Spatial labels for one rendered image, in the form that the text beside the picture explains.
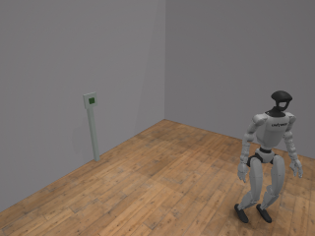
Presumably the panel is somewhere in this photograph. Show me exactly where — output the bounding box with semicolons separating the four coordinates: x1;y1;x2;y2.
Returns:
83;92;100;161

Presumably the robot left forearm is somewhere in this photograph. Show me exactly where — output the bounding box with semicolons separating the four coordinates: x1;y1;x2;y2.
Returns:
284;136;298;160

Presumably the right robot hand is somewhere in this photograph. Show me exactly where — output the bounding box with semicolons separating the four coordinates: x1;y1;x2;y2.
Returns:
237;162;249;183

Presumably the left robot hand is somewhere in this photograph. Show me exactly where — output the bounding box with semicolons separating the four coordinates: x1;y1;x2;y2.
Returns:
289;159;303;179

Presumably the robot right upper arm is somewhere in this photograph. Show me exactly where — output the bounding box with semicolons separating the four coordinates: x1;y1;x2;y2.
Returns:
245;114;268;142

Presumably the humanoid robot head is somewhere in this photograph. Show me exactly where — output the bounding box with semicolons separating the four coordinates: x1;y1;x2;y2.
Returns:
265;90;292;118

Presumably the robot right forearm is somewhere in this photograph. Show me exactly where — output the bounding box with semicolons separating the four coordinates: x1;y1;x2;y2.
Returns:
239;134;251;164

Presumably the robot left foot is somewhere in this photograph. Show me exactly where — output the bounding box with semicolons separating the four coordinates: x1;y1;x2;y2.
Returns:
256;204;272;223

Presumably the robot left upper arm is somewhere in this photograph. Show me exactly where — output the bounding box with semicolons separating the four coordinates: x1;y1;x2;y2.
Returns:
283;112;296;140

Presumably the button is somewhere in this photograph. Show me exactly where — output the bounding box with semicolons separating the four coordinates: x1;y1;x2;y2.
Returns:
89;97;95;104

